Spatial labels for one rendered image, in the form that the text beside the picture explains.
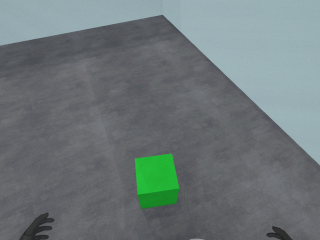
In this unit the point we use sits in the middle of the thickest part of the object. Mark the carton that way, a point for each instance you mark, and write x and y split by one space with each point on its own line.
156 179

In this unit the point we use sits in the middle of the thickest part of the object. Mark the right robot hand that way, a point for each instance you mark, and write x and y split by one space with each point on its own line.
280 234

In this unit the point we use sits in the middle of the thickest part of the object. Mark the left robot hand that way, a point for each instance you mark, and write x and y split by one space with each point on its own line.
33 229

